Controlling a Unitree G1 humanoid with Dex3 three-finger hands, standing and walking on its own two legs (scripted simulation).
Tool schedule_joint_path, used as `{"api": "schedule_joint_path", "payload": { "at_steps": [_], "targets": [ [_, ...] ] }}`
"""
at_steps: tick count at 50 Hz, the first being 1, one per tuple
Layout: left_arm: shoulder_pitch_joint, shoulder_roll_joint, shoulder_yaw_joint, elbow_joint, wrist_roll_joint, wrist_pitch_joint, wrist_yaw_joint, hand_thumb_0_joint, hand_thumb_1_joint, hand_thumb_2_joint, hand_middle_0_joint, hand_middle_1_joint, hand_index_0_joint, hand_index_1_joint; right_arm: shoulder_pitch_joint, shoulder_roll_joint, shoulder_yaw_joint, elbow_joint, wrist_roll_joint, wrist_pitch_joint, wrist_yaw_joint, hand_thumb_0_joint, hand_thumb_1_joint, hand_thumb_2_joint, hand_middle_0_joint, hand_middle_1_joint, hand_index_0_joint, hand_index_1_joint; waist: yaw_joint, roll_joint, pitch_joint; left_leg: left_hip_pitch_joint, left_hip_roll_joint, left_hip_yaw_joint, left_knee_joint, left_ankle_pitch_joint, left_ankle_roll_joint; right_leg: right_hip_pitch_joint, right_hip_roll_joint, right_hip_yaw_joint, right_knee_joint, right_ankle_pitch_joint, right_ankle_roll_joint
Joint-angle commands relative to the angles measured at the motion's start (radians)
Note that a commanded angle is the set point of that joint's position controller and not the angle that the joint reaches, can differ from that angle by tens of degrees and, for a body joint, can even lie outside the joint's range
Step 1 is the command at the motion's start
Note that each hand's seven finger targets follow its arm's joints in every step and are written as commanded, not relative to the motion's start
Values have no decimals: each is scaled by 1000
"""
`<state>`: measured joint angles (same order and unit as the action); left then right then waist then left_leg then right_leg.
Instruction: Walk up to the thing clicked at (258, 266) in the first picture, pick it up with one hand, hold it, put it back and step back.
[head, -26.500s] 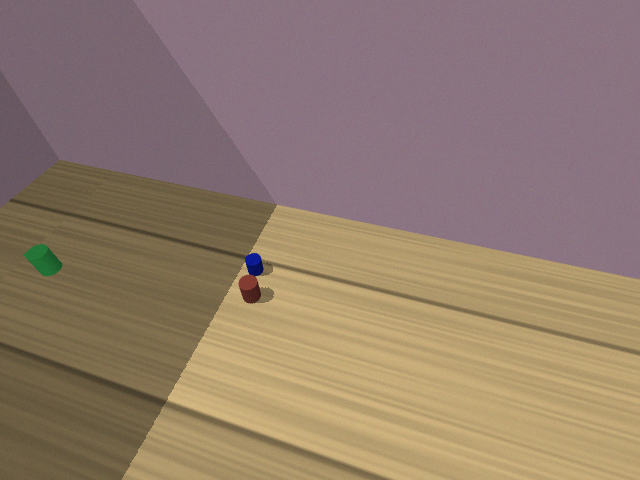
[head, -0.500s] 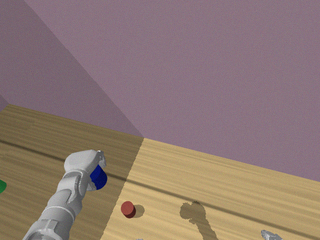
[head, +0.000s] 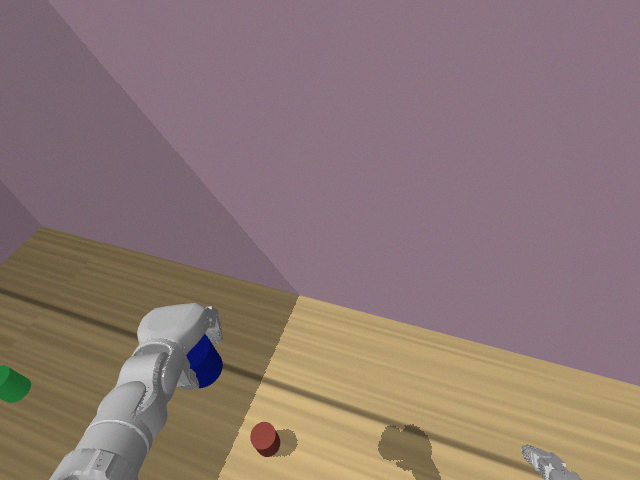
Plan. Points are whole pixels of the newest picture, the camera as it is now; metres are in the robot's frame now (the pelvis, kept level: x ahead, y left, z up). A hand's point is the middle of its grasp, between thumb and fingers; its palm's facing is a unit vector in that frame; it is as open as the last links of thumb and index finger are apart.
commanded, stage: hold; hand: left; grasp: from above
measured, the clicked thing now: (196, 359) +0.33 +0.22 -0.09
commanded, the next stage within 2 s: crouch in 1.34 s
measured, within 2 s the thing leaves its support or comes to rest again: neither
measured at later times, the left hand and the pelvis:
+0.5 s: hand (185, 367) +0.29 +0.21 -0.02, palm faces -0.43 -0.05 -0.90, open 8.4 cm; pelvis -0.01 -0.01 +0.01, yaw +0 degrees
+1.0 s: hand (180, 369) +0.28 +0.21 -0.02, palm faces -0.44 -0.06 -0.90, open 8.5 cm; pelvis -0.01 -0.01 +0.01, yaw +0 degrees
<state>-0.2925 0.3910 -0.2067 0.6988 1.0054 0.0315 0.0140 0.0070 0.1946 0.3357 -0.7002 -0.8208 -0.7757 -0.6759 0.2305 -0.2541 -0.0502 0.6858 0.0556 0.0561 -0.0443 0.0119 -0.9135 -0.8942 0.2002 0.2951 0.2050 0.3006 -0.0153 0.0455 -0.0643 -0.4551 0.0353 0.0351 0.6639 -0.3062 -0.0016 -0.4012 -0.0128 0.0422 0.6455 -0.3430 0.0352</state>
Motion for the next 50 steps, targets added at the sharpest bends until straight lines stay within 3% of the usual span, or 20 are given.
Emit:
{"api": "schedule_joint_path", "payload": {
  "at_steps": [1, 6, 8, 22, 36, 40, 41, 42, 44, 49, 50],
  "targets": [
    [-319, 188, 76, -192, -2, 3, 34, 0, 676, 601, -887, -856, -997, -744, -35, -134, -40, -123, -4, -36, -7, 0, -907, -902, 200, 300, 200, 300, -6, -28, -259, 214, -42, 2, -85, 286, 13, 56, 52, -26, -92, 289, -31],
    [-306, 205, 86, -207, -12, 6, 20, 0, 686, 591, -895, -850, -1005, -738, -61, -138, -42, -137, 2, -31, -7, 0, -908, -902, 200, 300, 200, 300, 11, -14, -238, 232, -36, 3, -120, 266, 10, 69, 54, -33, -114, 253, -36],
    [-306, 191, 71, -208, -9, 9, 13, 0, 675, 594, -879, -870, -993, -754, -62, -134, -36, -142, 2, -29, -9, 0, -909, -903, 200, 300, 200, 300, 10, -38, -229, 229, -38, 1, -124, 262, 14, 70, 53, -31, -125, 257, -33],
    [-302, 203, 84, -253, -26, -1, -3, 0, 694, 567, -890, -870, -1012, -746, -108, -127, -21, -157, 6, -36, -16, 0, -909, -903, 200, 300, 200, 300, 18, -35, -189, 256, -40, 9, -178, 175, 14, 89, 47, -23, -181, 166, -33],
    [-306, 216, 91, -274, -28, 0, -21, 0, 662, 570, -886, -848, -997, -735, -134, -121, -14, -156, 11, -37, -24, 0, -911, -904, 200, 300, 200, 300, 19, -48, -183, 294, -47, 20, -205, 193, 22, 118, 38, -18, -216, 191, -26],
    [-264, 207, 86, -273, -24, -4, -33, 0, 672, 607, -906, -848, -1008, -745, -142, -118, -15, -159, 14, -35, -25, 0, -911, -905, 200, 300, 200, 300, 35, -53, -181, 299, -45, 17, -213, 214, 19, 135, 41, -24, -218, 199, -31],
    [-255, 192, 76, -260, -27, -2, -35, 0, 681, 606, -906, -862, -1012, -754, -135, -117, -13, -159, 13, -34, -24, 0, -911, -904, 200, 300, 200, 300, 24, -52, -178, 301, -47, 20, -213, 213, 21, 134, 40, -21, -218, 205, -30],
    [-256, 208, 90, -277, -33, -3, -35, 0, 682, 594, -903, -854, -1011, -745, -142, -118, -16, -159, 14, -32, -24, 0, -911, -904, 200, 300, 200, 300, 36, -39, -181, 308, -46, 19, -217, 225, 18, 140, 41, -24, -220, 212, -31],
    [-281, 204, 78, -294, -28, -7, -37, 0, 664, 597, -901, -844, -1003, -741, -137, -121, -15, -161, 15, -32, -25, 0, -912, -905, 200, 300, 200, 300, 25, -37, -187, 317, -44, 18, -220, 233, 17, 138, 43, -24, -218, 221, -33],
    [-291, 227, 103, -273, -19, -15, -24, 0, 665, 573, -880, -858, -995, -742, -134, -119, -13, -159, 15, -29, -27, 0, -910, -904, 200, 300, 200, 300, 27, -27, -172, 310, -45, 19, -226, 223, 17, 131, 43, -25, -226, 209, -35],
    [-300, 205, 82, -279, -20, -16, -24, 0, 654, 583, -877, -867, -989, -754, -134, -116, -13, -160, 15, -29, -26, 0, -911, -905, 200, 300, 200, 300, 20, -32, -169, 317, -44, 19, -227, 221, 18, 132, 43, -25, -228, 207, -34]
  ]
}}
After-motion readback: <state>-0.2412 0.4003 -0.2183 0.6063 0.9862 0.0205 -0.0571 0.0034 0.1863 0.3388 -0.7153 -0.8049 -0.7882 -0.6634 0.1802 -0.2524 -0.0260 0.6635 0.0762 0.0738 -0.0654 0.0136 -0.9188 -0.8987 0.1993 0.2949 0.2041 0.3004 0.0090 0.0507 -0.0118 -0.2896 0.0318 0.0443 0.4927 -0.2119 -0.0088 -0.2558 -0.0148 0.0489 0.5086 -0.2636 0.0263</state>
